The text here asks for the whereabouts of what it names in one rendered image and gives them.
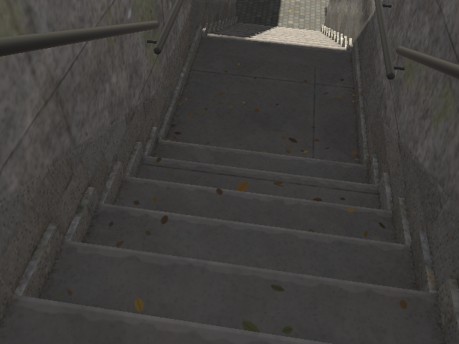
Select stairs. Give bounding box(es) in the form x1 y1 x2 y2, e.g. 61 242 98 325
0 140 445 344
207 23 346 50

